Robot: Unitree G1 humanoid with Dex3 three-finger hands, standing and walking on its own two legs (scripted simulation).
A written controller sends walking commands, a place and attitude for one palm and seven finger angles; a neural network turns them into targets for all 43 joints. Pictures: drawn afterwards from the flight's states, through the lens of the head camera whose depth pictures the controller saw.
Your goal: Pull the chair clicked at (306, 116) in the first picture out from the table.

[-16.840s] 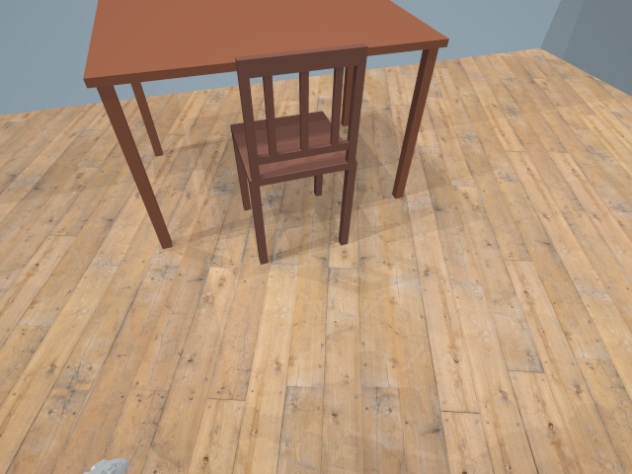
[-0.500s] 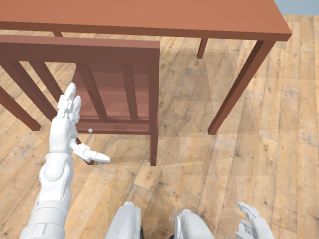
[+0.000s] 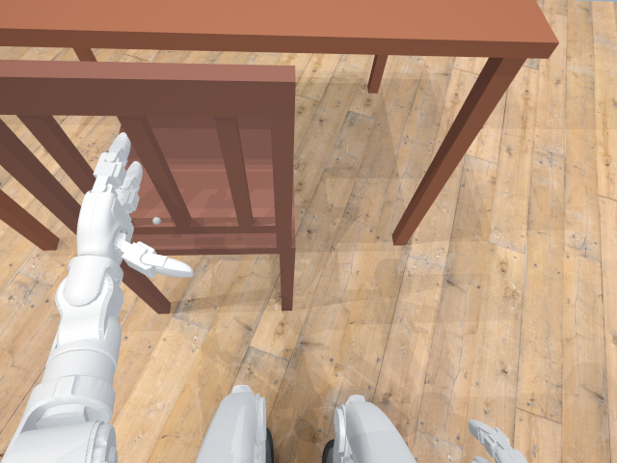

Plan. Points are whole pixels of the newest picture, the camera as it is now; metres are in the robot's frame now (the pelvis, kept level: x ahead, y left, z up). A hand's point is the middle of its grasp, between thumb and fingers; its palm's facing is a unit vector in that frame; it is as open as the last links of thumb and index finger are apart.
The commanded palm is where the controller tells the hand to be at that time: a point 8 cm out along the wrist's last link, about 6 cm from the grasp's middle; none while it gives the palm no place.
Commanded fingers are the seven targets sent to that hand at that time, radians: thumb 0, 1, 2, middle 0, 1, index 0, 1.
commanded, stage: push the fingers through the gap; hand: left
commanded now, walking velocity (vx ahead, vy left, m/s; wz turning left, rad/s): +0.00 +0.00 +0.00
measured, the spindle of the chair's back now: (161, 177) +0.50 +0.21 +0.00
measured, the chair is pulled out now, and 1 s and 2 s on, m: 0.00 0.00 0.00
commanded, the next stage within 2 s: hook a spindle and tug to test in 0.96 s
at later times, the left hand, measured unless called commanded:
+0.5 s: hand (162, 192) +0.46 +0.20 +0.02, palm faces +0.05 -1.00 -0.03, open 17.0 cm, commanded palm +0.44 +0.24 +0.03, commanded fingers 0.00 -0.50 0.30 -0.06 -0.08 -0.06 -0.08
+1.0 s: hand (160, 184) +0.47 +0.20 +0.03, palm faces +0.06 -1.00 -0.05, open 17.0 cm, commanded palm +0.44 +0.24 +0.02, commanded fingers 0.00 -0.50 0.30 -0.06 -0.08 -0.06 -0.08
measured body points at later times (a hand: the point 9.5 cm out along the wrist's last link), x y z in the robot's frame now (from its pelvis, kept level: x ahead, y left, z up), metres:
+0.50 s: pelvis +0.00 +0.01 +0.00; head +0.13 +0.03 +0.43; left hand +0.45 +0.25 +0.03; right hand +0.07 -0.25 -0.12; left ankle +0.05 +0.09 -0.62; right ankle +0.01 -0.10 -0.62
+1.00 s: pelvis +0.00 +0.01 +0.00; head +0.14 +0.03 +0.43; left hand +0.46 +0.25 +0.03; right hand +0.06 -0.25 -0.12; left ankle +0.05 +0.09 -0.62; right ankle +0.01 -0.10 -0.62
